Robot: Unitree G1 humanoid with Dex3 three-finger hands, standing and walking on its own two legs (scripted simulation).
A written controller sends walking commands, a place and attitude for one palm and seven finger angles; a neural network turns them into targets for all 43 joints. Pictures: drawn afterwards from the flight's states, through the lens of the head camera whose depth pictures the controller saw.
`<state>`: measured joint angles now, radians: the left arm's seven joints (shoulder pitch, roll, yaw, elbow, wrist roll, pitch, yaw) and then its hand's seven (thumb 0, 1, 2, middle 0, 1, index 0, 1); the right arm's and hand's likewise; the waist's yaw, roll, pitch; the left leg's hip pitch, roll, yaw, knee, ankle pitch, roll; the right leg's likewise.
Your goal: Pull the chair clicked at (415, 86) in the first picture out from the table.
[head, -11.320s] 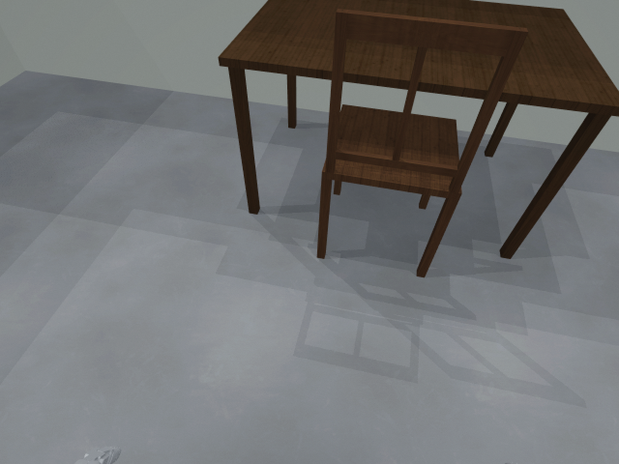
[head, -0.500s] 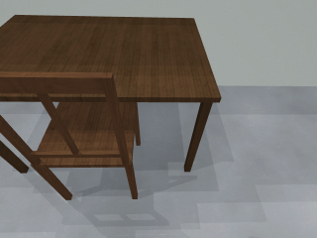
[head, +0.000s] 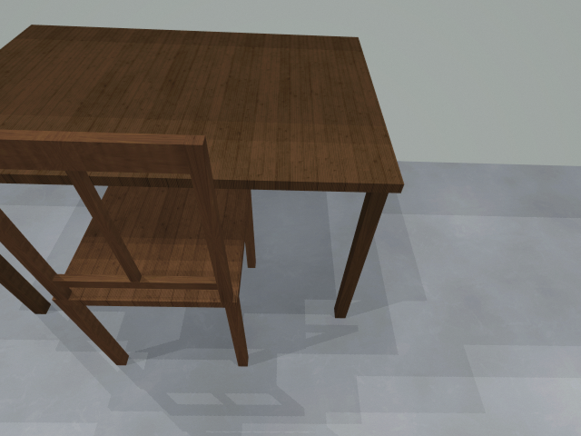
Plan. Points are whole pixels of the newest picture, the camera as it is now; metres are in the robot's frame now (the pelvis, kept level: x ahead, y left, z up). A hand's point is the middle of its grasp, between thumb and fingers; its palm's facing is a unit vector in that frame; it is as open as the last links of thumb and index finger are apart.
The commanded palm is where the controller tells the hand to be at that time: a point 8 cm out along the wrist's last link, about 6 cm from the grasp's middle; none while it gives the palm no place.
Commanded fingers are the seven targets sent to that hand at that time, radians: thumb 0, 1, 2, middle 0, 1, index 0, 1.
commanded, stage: look again from close up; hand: left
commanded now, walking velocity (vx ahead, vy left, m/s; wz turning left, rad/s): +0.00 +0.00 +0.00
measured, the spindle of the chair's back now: (110, 232) +0.46 +0.38 -0.06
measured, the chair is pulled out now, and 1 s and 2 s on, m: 0.00 0.00 0.00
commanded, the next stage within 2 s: raise the hand toward the chair's back in 0.44 s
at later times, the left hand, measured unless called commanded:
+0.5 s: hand out of the picture +0.03 +0.19 -0.17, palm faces +0.00 -0.97 -0.25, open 7.4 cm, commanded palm none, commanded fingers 0.00 0.90 0.90 -0.20 -0.30 -0.20 -0.30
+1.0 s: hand out of the picture +0.13 +0.18 -0.08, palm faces +0.13 -0.99 +0.02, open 9.6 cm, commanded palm +0.12 +0.23 -0.06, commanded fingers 0.00 0.34 0.66 -0.14 -0.21 -0.14 -0.21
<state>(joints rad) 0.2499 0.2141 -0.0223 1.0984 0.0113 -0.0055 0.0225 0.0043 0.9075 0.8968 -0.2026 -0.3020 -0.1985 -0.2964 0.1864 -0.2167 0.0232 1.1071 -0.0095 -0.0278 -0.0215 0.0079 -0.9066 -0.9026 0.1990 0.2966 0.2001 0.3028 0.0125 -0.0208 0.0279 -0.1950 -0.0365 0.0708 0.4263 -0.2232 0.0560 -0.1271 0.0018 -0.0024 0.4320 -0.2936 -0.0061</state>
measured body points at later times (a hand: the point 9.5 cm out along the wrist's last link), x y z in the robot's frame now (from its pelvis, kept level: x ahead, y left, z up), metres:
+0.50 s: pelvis +0.01 -0.01 +0.00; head +0.02 -0.01 +0.45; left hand +0.03 +0.24 -0.15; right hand +0.04 -0.26 -0.15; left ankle +0.01 +0.08 -0.74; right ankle -0.04 -0.11 -0.74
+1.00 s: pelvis -0.05 -0.04 -0.11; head +0.00 -0.03 +0.34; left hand +0.12 +0.23 -0.08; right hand +0.20 -0.27 -0.14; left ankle +0.00 +0.08 -0.74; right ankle -0.04 -0.12 -0.74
